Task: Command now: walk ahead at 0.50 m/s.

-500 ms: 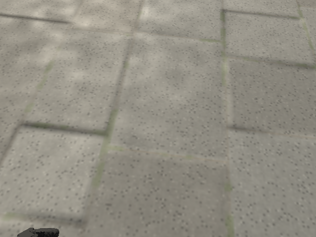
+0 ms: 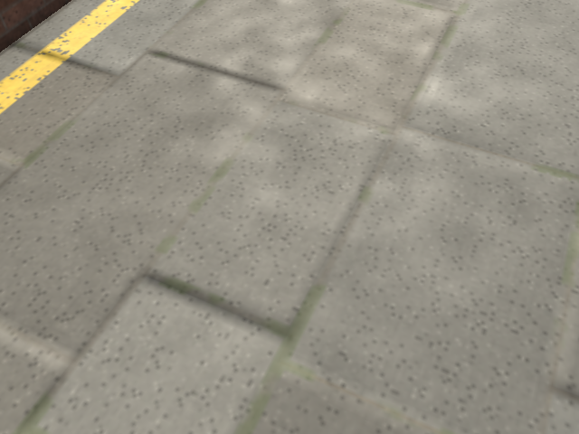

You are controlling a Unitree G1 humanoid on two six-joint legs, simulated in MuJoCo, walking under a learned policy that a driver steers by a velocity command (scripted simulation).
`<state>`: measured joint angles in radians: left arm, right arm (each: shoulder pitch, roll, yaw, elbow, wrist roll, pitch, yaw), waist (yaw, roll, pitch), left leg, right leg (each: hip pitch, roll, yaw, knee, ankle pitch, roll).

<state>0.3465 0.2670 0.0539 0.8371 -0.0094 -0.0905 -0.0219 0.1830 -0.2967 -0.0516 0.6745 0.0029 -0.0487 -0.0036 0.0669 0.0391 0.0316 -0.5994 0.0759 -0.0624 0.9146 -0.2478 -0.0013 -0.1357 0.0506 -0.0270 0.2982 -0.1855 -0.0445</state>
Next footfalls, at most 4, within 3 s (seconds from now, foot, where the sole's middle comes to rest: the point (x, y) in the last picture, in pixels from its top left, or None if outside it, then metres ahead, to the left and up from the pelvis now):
0.20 left None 0.28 0.15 -0.78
0.72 right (401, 433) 0.49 -0.17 -0.78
1.16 left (373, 324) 0.76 -0.12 -0.78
1.52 right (445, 397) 0.58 -0.28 -0.78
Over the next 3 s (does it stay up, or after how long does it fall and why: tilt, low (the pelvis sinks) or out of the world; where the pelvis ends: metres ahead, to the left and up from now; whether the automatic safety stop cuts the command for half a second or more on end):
stays up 0.62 -0.09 0.00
